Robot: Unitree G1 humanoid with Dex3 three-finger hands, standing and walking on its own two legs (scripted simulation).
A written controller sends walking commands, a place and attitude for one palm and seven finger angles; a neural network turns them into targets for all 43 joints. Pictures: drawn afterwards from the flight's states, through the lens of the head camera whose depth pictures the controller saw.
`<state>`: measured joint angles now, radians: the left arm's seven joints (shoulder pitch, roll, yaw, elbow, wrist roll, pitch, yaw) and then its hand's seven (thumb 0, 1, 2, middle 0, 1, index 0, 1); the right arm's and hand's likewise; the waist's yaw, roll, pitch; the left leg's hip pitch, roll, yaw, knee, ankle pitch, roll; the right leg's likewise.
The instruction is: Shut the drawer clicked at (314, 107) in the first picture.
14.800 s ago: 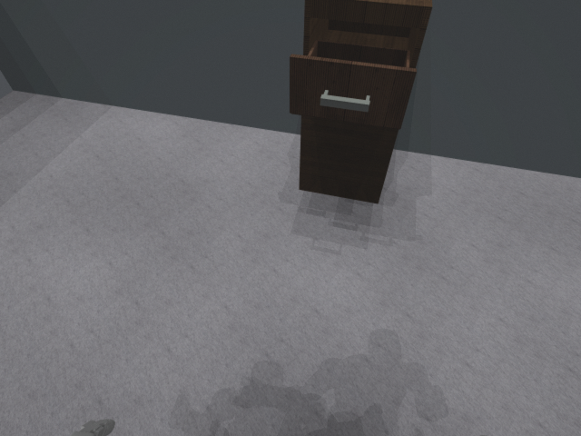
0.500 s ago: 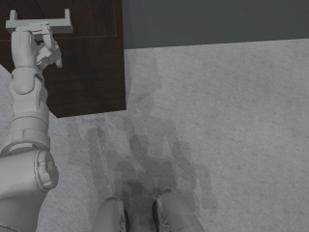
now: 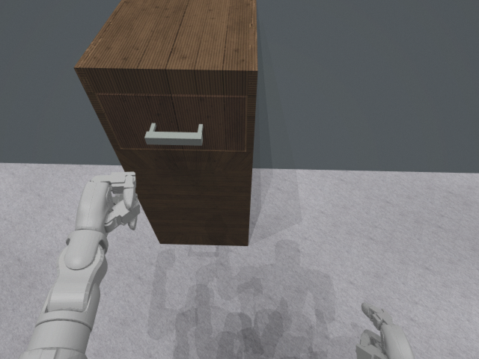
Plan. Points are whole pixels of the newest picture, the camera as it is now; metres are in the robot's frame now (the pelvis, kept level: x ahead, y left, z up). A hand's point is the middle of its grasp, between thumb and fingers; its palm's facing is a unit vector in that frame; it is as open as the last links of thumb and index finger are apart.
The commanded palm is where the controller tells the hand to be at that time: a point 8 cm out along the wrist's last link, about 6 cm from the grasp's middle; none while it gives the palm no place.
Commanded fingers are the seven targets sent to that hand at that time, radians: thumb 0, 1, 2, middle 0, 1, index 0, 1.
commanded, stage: draw the hand back to the body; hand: left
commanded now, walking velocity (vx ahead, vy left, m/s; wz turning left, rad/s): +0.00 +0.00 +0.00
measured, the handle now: (175, 132) +0.63 +0.19 -0.03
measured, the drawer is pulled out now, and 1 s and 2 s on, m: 0.00 0.00 0.00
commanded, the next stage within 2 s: step back with the hand held close in 0.74 s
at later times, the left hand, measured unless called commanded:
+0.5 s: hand (33, 273) +0.19 +0.23 +0.17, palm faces +0.37 -0.85 -0.37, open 3.2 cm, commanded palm +0.13 +0.27 +0.19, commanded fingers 0.00 0.90 0.90 -1.40 -1.60 -1.40 -1.60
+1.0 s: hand out of the picture +0.16 +0.23 +0.20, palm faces +0.40 -0.80 -0.44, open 3.2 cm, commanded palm +0.10 +0.27 +0.20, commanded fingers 0.00 0.90 0.90 -1.40 -1.60 -1.40 -1.60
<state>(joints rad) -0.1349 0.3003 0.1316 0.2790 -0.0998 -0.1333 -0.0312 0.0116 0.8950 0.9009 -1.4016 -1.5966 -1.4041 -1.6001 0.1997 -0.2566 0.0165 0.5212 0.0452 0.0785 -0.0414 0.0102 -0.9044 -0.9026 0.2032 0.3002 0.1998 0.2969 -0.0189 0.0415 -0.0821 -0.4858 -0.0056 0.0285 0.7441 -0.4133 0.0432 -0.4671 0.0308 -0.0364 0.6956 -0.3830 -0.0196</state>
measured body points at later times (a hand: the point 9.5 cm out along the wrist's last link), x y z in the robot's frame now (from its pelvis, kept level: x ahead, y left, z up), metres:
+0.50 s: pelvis +0.00 -0.01 +0.03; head -0.02 -0.03 +0.48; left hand +0.17 +0.27 +0.19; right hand +0.19 -0.22 -0.06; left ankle -0.03 +0.09 -0.71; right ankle -0.02 -0.11 -0.71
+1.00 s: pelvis -0.02 -0.01 +0.03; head -0.03 -0.03 +0.48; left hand +0.14 +0.27 +0.22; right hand +0.17 -0.24 -0.06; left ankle -0.03 +0.09 -0.71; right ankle -0.02 -0.11 -0.71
